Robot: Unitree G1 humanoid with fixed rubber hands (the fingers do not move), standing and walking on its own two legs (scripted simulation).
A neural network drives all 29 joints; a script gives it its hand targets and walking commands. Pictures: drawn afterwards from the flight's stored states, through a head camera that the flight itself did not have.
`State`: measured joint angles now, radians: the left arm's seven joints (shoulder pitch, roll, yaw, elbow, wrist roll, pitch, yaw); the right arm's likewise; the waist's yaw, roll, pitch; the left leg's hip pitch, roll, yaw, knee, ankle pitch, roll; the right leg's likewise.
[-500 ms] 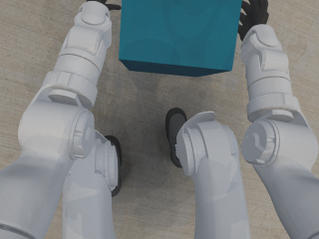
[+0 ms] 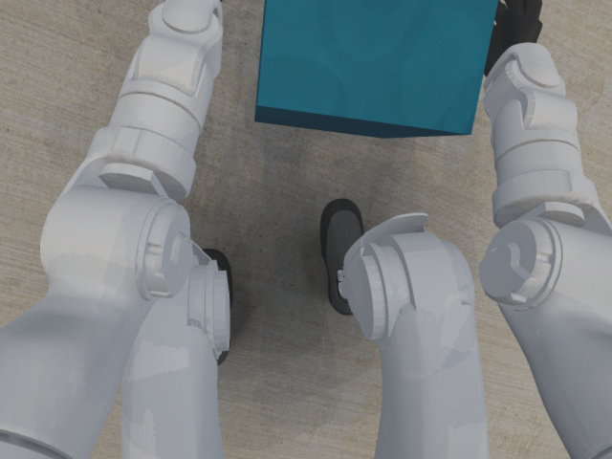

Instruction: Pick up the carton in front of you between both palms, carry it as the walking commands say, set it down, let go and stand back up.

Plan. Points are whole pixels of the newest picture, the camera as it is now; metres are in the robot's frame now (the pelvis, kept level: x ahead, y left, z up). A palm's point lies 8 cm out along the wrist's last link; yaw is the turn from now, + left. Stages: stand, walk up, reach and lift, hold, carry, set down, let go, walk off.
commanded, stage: set down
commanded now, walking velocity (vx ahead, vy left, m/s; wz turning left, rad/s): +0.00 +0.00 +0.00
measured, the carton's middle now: (350, 41) +0.51 -0.13 -0.25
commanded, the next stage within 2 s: let go in 1.42 s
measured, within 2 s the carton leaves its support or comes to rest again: neither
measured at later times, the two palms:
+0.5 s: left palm out of the picture +0.57 +0.07 -0.16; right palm (529, 54) +0.47 -0.30 -0.16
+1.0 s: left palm out of the picture +0.58 +0.07 +0.01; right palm out of the picture +0.47 -0.30 +0.01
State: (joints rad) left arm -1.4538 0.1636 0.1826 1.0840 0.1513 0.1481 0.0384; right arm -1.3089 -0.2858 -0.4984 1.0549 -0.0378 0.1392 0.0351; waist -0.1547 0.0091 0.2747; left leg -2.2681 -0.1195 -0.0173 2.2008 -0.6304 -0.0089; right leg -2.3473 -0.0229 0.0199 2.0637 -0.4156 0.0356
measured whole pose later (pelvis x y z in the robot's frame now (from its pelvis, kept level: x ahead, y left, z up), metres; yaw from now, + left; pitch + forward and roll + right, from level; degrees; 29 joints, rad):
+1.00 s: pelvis +0.02 -0.01 +0.11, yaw +0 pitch +46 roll +1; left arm -1.25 0.31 0.10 0.93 -0.02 0.19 0.08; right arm -1.03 -0.22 -0.36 0.77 0.11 0.13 -0.07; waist -0.17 0.04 -0.01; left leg -2.01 -0.07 -0.03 1.80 -0.59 -0.02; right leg -2.11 0.01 0.02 1.70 -0.39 0.01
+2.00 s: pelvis +0.11 -0.03 +0.36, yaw -1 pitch +23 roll +1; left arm -0.23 0.13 0.15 0.58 0.09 0.04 0.06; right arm -0.08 -0.20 -0.10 0.47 0.01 0.03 0.11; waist -0.11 -0.01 -0.04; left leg -0.76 -0.02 -0.06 0.74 -0.37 -0.03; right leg -0.87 0.03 0.01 0.72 -0.25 -0.03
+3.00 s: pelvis +0.16 -0.02 +0.39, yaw -5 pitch +3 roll -1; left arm 0.33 0.25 0.04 0.70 0.03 -0.04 -0.01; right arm 0.30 -0.29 -0.02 0.58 -0.04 -0.03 -0.03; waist -0.01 0.05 -0.06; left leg -0.19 0.03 0.00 0.56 -0.42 -0.01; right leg -0.32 0.07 0.06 0.56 -0.28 -0.01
